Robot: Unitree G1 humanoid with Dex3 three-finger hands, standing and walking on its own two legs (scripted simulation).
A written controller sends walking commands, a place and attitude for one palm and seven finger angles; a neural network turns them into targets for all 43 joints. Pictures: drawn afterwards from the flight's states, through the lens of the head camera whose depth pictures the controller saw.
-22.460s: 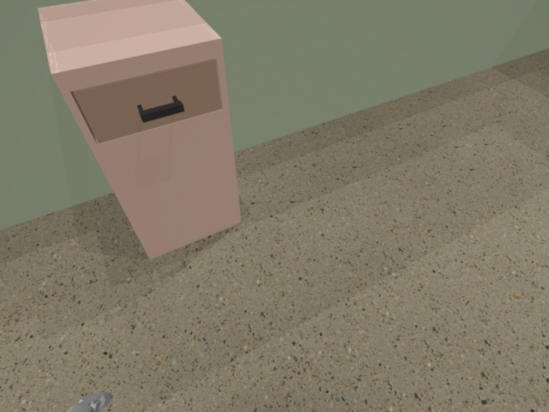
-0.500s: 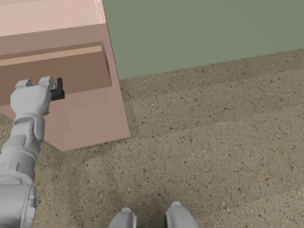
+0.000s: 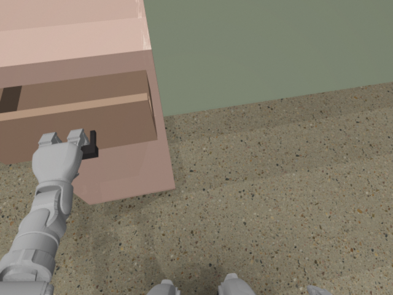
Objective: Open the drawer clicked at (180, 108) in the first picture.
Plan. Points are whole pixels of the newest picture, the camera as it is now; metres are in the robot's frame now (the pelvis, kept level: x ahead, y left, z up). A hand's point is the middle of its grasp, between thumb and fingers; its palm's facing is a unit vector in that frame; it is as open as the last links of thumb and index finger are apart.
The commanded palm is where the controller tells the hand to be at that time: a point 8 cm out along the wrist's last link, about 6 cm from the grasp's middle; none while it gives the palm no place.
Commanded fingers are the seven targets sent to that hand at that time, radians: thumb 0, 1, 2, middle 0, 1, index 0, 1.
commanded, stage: pull the drawer open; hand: left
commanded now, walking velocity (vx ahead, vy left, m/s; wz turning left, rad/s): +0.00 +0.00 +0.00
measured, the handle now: (69, 146) +0.42 +0.29 -0.01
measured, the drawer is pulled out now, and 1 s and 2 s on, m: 0.08 0.21 0.30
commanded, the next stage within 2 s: none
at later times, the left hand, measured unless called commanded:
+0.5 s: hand (70, 196) +0.32 +0.28 -0.04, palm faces -0.02 -0.04 -1.00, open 5.4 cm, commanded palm +0.28 +0.28 +0.02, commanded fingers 0.00 0.90 0.90 -0.40 -1.35 -0.40 -1.35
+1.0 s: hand (69, 226) +0.26 +0.26 -0.04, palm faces -0.02 -0.03 -1.00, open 5.4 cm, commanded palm +0.22 +0.27 +0.02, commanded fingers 0.00 0.90 0.90 -0.40 -1.35 -0.40 -1.35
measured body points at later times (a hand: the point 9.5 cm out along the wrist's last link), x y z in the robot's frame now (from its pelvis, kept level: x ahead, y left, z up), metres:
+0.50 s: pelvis +0.00 -0.01 +0.01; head +0.09 -0.01 +0.45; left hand +0.31 +0.27 +0.02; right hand +0.12 -0.27 -0.12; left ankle -0.05 +0.09 -0.68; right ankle +0.00 -0.13 -0.68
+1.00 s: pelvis +0.00 -0.02 +0.01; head +0.07 -0.02 +0.45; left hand +0.25 +0.26 +0.02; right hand +0.16 -0.27 -0.11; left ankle -0.05 +0.09 -0.68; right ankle +0.00 -0.13 -0.68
